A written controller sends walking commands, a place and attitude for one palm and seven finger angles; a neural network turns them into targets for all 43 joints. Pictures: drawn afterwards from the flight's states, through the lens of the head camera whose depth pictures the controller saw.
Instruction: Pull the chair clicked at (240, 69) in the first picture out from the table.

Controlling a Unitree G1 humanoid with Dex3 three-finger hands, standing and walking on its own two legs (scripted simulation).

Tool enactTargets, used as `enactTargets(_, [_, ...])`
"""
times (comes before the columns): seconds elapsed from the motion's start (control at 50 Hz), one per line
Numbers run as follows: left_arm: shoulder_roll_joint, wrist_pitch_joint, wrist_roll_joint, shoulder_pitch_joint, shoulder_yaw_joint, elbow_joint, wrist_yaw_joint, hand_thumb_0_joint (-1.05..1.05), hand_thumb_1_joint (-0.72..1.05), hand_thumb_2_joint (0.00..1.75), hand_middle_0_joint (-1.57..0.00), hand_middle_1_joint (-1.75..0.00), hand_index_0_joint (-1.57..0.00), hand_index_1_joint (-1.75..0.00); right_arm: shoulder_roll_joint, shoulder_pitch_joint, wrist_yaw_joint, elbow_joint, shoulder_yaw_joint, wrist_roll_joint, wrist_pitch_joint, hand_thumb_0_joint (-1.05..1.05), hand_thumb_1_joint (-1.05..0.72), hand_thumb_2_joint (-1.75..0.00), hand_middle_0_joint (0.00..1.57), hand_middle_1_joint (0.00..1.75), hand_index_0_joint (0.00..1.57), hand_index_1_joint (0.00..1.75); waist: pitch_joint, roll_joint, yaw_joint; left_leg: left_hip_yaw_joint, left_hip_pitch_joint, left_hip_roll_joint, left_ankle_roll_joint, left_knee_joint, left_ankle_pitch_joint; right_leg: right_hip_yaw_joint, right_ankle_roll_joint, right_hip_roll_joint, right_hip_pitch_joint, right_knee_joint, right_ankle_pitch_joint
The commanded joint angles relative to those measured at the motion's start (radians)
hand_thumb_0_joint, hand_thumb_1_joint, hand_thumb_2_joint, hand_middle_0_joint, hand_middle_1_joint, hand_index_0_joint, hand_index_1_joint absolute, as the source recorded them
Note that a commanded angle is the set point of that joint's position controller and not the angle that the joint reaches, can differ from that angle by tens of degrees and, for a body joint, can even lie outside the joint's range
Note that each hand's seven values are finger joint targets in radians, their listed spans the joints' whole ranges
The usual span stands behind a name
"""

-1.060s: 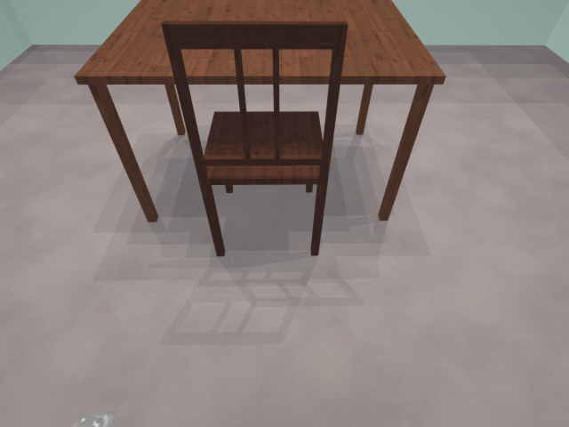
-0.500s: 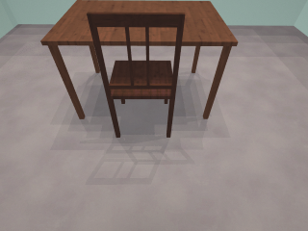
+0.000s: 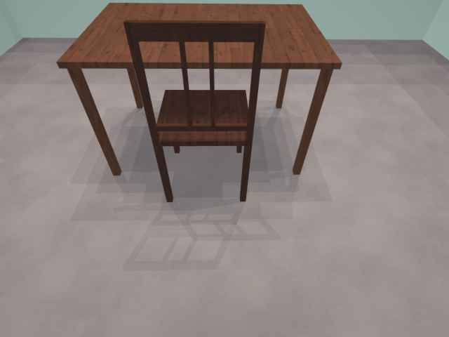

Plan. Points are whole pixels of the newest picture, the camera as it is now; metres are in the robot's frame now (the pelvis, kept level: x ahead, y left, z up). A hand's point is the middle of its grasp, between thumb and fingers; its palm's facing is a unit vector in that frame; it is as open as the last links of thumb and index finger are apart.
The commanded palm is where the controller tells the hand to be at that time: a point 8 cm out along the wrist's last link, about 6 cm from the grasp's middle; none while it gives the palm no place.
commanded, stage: look at it before walking up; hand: left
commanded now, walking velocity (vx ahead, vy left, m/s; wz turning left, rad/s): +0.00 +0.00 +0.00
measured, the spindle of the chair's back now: (186, 87) +0.96 +0.20 -0.06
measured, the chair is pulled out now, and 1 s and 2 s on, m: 0.00 0.00 0.00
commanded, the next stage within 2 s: walk to a spot facing it in 0.38 s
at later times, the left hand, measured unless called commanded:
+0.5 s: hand out of the picture +0.07 +0.25 -0.15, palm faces -0.02 -0.94 -0.34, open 7.4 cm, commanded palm none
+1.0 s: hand out of the picture +0.11 +0.14 -0.18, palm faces -0.06 -0.98 -0.21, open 7.4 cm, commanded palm none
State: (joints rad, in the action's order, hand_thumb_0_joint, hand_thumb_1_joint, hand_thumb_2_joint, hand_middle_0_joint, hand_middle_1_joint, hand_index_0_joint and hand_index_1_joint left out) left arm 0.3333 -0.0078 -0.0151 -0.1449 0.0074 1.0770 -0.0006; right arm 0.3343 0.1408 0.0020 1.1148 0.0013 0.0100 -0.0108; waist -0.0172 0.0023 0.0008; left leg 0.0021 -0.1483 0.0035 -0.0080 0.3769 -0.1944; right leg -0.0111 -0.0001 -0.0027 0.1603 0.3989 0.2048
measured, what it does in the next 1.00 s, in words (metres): walks ahead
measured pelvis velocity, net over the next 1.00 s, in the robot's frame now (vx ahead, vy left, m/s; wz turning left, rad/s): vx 0.11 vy -0.04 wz -0.16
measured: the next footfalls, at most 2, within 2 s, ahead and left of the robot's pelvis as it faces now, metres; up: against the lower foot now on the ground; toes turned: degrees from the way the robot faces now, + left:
left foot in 1.32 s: +0.37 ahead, +0.03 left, +0.00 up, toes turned -2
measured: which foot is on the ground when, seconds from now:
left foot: down 0.00-0.88, up 0.90-1.00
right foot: down 0.00-1.00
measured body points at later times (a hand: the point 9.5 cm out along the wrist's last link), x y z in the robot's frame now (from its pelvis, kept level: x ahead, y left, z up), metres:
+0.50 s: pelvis +0.01 +0.00 +0.00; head +0.01 +0.00 +0.45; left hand +0.07 +0.30 -0.13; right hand +0.08 -0.29 -0.13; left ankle +0.01 +0.13 -0.74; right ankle +0.01 -0.12 -0.74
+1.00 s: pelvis +0.11 -0.04 -0.01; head +0.11 -0.06 +0.44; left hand +0.11 +0.19 -0.16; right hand +0.05 -0.27 -0.18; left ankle +0.07 +0.10 -0.67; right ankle +0.06 -0.11 -0.74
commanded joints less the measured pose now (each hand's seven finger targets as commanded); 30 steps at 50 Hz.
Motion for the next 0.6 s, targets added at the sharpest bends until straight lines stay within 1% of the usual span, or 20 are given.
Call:
enactTargets(0.0, [0.209,-0.023,0.005,0.043,-0.043,-0.061,0.011,0.0,0.9,0.9,-0.2,-0.3,-0.2,-0.3,0.199,-0.054,-0.014,-0.066,-0.034,0.0,-0.025,0.0,-0.9,-0.9,0.2,0.3,0.2,0.3,0.035,-0.009,-0.003,0.1,0.002,0.106,0.033,-0.064,0.091,-0.111,0.032,-0.115,0.007,-0.091,-0.061])
enactTargets(0.02, [0.209,-0.022,0.004,0.039,-0.045,-0.062,0.011,0.0,0.9,0.9,-0.2,-0.3,-0.2,-0.3,0.196,-0.053,-0.015,-0.066,-0.034,-0.002,-0.026,0.0,-0.9,-0.9,0.2,0.3,0.2,0.3,0.034,0.0,-0.003,0.101,0.001,0.107,0.034,-0.066,0.092,-0.107,0.032,-0.114,0.005,-0.088,-0.064])
enactTargets(0.14, [0.207,-0.022,0.004,0.036,-0.043,-0.057,0.011,0.0,0.9,0.9,-0.2,-0.3,-0.2,-0.3,0.199,-0.06,-0.016,-0.065,-0.033,-0.002,-0.026,0.0,-0.9,-0.9,0.2,0.3,0.2,0.3,0.034,-0.003,-0.004,0.101,0.008,0.109,0.034,-0.069,0.094,-0.107,0.029,-0.113,0.003,-0.091,-0.073])
enactTargets(0.2, [0.206,-0.022,0.004,0.036,-0.044,-0.055,0.011,0.0,0.9,0.9,-0.2,-0.3,-0.2,-0.3,0.2,-0.059,-0.016,-0.064,-0.034,-0.002,-0.028,0.0,-0.9,-0.9,0.2,0.3,0.2,0.3,0.049,0.001,-0.003,0.103,0.016,0.111,0.034,-0.072,0.121,-0.102,0.028,-0.111,-0.013,-0.085,-0.103])
enactTargets(0.28, [0.206,-0.021,0.003,0.034,-0.044,-0.054,0.01,0.0,0.9,0.9,-0.2,-0.3,-0.2,-0.3,0.201,-0.063,-0.016,-0.063,-0.033,-0.002,-0.027,0.0,-0.9,-0.9,0.2,0.3,0.2,0.3,0.031,0.003,-0.005,0.103,0.007,0.11,0.034,-0.08,0.1,-0.102,0.027,-0.111,-0.006,-0.092,-0.08])
enactTargets(0.32, [0.206,-0.02,0.003,0.031,-0.043,-0.054,0.01,0.0,0.9,0.9,-0.2,-0.3,-0.2,-0.3,0.2,-0.062,-0.016,-0.064,-0.032,-0.003,-0.025,0.0,-0.9,-0.9,0.2,0.3,0.2,0.3,0.024,-0.014,-0.005,0.105,0.011,0.11,0.035,-0.08,0.096,-0.099,0.026,-0.11,0.002,-0.096,-0.07])
enactTargets(0.34, [0.205,-0.02,0.002,0.034,-0.044,-0.053,0.01,0.0,0.9,0.9,-0.2,-0.3,-0.2,-0.3,0.2,-0.061,-0.016,-0.063,-0.033,-0.003,-0.026,0.0,-0.9,-0.9,0.2,0.3,0.2,0.3,0.026,-0.004,-0.004,0.106,0.007,0.109,0.035,-0.081,0.093,-0.101,0.025,-0.112,-0.001,-0.096,-0.066])
enactTargets(0.46, [0.208,-0.023,0.003,0.03,-0.043,-0.051,0.011,0.0,0.9,0.9,-0.2,-0.3,-0.2,-0.3,0.201,-0.065,-0.016,-0.063,-0.032,-0.003,-0.027,0.0,-0.9,-0.9,0.2,0.3,0.2,0.3,0.044,-0.008,-0.005,0.102,0.023,0.112,0.034,-0.076,0.131,-0.097,0.025,-0.115,-0.018,-0.091,-0.116])
enactTargets(0.48, [0.135,-0.015,0.006,-0.006,-0.03,-0.033,0.013,0.0,0.9,0.9,-0.2,-0.3,-0.2,-0.3,0.13,-0.035,-0.015,-0.047,-0.017,0.001,-0.022,0.0,-0.9,-0.9,0.2,0.3,0.2,0.3,0.071,-0.01,-0.003,0.086,0.04,0.11,0.024,-0.068,0.1,-0.097,0.017,-0.113,-0.024,-0.092,-0.079])
enactTargets(0.5, [0.085,-0.005,0.005,-0.039,-0.019,-0.018,0.014,0.0,0.9,0.9,-0.2,-0.3,-0.2,-0.3,0.077,0.0,-0.013,-0.034,-0.005,0.005,-0.013,0.0,-0.9,-0.9,0.2,0.3,0.2,0.3,0.061,-0.019,-0.003,0.069,0.037,0.104,0.016,-0.053,0.029,-0.102,0.014,-0.105,-0.009,-0.084,0.003])
enactTargets(0.52, [0.08,0.003,0.001,-0.061,-0.02,-0.016,0.012,0.0,0.9,0.9,-0.2,-0.3,-0.2,-0.3,0.069,0.029,-0.012,-0.031,-0.006,0.007,-0.008,0.0,-0.9,-0.9,0.2,0.3,0.2,0.3,0.052,-0.021,-0.004,0.057,0.027,0.098,0.018,-0.037,-0.071,-0.111,0.021,-0.097,0.006,-0.078,0.108])
enactTargets(0.54, [0.087,0.009,-0.001,-0.067,-0.024,-0.015,0.007,0.0,0.9,0.9,-0.2,-0.3,-0.2,-0.3,0.073,0.034,-0.01,-0.027,-0.01,0.01,-0.004,0.0,-0.9,-0.9,0.2,0.3,0.2,0.3,0.007,-0.02,-0.006,0.05,-0.008,0.093,0.02,-0.036,-0.181,-0.124,0.028,-0.092,0.042,-0.082,0.207])
enactTargets(0.58, [0.093,0.015,-0.006,-0.08,-0.034,-0.028,-0.003,0.0,0.9,0.9,-0.2,-0.3,-0.2,-0.3,0.083,0.048,-0.008,-0.037,-0.019,0.014,-0.001,0.0,-0.9,-0.9,0.2,0.3,0.2,0.3,-0.065,-0.021,-0.006,0.056,-0.066,0.096,0.03,-0.041,-0.322,-0.144,0.044,-0.075,0.102,-0.071,0.32])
